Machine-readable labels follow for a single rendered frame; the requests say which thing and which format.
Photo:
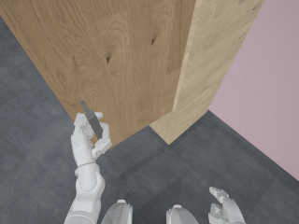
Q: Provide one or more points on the cupboard door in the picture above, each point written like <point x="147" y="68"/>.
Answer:
<point x="123" y="58"/>

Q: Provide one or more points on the left robot hand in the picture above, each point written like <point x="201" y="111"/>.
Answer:
<point x="81" y="143"/>

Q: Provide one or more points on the right robot hand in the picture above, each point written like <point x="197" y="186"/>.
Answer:
<point x="228" y="213"/>

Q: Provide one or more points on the right robot shin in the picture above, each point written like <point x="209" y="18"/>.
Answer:
<point x="177" y="205"/>

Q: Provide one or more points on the handle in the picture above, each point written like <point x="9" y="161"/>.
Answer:
<point x="93" y="120"/>

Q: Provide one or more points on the left robot forearm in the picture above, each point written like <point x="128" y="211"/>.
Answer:
<point x="85" y="209"/>

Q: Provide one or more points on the right robot thigh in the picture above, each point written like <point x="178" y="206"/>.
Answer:
<point x="179" y="215"/>

